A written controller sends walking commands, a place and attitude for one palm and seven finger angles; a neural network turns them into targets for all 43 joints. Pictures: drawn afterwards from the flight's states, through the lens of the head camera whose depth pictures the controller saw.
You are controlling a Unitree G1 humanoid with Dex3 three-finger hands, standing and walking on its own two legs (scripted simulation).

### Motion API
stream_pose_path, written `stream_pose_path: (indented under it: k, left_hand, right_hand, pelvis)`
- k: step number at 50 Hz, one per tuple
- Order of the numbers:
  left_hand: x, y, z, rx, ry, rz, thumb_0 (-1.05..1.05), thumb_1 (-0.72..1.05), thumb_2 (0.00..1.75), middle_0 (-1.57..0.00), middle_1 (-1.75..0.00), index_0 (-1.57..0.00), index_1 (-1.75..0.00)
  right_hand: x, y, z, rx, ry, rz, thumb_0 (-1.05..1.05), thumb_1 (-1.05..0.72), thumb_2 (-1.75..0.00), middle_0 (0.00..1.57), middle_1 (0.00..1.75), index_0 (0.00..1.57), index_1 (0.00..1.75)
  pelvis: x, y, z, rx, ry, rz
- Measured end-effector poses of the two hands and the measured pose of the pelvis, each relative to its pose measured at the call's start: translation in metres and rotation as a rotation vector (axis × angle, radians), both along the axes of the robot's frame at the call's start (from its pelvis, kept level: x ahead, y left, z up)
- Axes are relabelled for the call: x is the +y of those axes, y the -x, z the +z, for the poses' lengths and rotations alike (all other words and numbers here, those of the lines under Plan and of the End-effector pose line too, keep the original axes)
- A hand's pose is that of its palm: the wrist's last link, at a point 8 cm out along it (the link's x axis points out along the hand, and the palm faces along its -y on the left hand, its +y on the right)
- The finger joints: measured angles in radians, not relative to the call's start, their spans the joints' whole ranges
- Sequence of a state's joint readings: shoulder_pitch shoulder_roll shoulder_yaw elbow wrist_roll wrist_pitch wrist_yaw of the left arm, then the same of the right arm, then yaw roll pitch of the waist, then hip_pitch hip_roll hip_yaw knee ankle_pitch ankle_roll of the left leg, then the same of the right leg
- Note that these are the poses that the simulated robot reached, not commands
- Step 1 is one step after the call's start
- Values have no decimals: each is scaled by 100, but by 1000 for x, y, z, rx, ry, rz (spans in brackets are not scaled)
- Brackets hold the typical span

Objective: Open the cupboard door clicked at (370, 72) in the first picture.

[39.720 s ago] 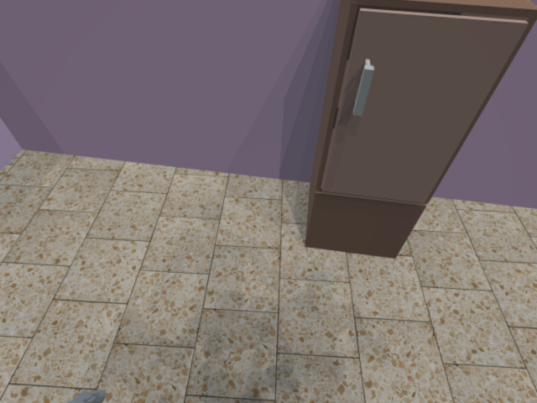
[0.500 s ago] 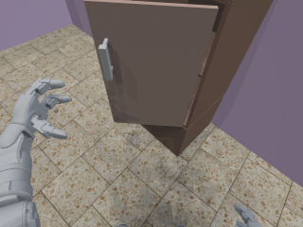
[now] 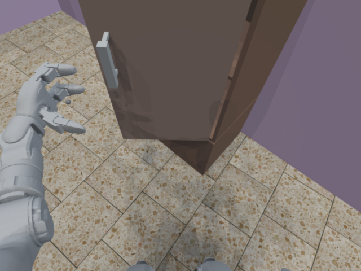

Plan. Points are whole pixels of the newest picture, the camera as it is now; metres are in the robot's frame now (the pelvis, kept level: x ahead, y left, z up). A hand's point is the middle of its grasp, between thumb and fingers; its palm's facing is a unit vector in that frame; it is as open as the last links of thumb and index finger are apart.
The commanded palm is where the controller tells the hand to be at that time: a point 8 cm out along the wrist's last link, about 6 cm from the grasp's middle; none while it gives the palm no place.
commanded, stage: move the hooked fingers beside the handle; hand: left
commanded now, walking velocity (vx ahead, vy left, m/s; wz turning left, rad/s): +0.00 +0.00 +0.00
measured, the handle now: (109, 61) +0.60 +0.17 +0.09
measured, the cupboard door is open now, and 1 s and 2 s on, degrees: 41 41 41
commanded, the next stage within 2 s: slide the fingers in behind the handle in 1.42 s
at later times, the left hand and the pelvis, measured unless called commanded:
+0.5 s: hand (81, 74) +0.53 +0.22 +0.10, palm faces -0.04 -1.00 -0.01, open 14.0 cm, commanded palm +0.52 +0.27 +0.09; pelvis +0.00 -0.01 -0.01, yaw -1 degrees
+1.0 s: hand (80, 70) +0.56 +0.23 +0.09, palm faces -0.03 -1.00 -0.01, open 14.0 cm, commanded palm +0.54 +0.27 +0.09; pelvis +0.02 +0.01 -0.01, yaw -2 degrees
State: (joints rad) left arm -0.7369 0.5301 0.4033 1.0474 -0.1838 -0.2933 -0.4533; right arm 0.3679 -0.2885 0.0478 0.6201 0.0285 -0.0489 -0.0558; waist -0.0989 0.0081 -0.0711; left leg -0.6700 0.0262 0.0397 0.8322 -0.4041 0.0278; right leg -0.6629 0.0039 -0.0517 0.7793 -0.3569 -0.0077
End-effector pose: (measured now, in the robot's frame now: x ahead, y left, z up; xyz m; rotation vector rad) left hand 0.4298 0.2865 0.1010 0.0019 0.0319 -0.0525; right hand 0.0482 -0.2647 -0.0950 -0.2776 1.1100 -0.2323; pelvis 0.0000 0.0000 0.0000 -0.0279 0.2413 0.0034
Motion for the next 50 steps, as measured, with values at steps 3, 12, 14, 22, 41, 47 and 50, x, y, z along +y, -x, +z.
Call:
stream_pose_path:
  k: [3,12,14,22,41,47,50]
  left_hand:
    - [-4,-10,0,4,0,1,-2,-50,30,-30,-120,-30,-120]
    - [-9,-41,-1,18,-6,11,-2,-50,30,-30,-120,-30,-120]
    - [-9,-48,0,18,-13,10,-2,-50,30,-30,-120,-30,-120]
    - [-11,-74,0,30,-3,9,-2,-50,30,-30,-120,-30,-120]
    - [-10,-117,-9,42,-4,11,-2,-49,30,-30,-120,-30,-120]
    - [0,-114,-14,38,-3,20,-2,-49,30,-30,-120,-30,-120]
    - [3,-112,-13,28,-5,19,-2,-49,30,-30,-120,-30,-120]
  right_hand:
    - [-1,7,-2,29,-1,-11,1,-90,-89,21,30,21,30]
    - [-6,36,-7,133,7,-59,1,-90,-89,21,30,21,30]
    - [-7,43,-7,159,10,-72,1,-90,-89,21,30,21,30]
    - [-9,71,-4,258,26,-112,1,-90,-89,21,30,21,30]
    - [10,98,3,383,15,-173,1,-90,-89,21,30,21,30]
    - [17,90,3,387,1,-174,1,-90,-89,21,30,21,30]
    - [18,83,3,383,-2,-163,1,-90,-89,21,30,21,30]
  pelvis:
    - [-1,0,-2,12,1,-1]
    - [-4,-1,-6,53,5,-8]
    - [-5,-1,-7,62,6,-9]
    - [-6,-3,-10,100,14,-13]
    - [2,-14,-14,170,29,-31]
    - [6,-20,-12,169,33,-33]
    - [7,-22,-12,165,36,-26]
